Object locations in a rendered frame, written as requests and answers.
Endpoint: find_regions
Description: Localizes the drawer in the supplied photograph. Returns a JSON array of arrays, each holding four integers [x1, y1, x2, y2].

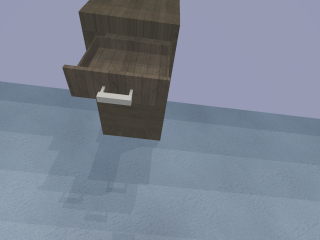
[[62, 35, 171, 107]]

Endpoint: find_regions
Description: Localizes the handle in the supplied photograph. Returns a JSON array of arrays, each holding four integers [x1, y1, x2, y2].
[[96, 86, 133, 106]]

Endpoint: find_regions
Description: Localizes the cabinet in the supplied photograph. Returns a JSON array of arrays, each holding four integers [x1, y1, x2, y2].
[[78, 0, 180, 141]]

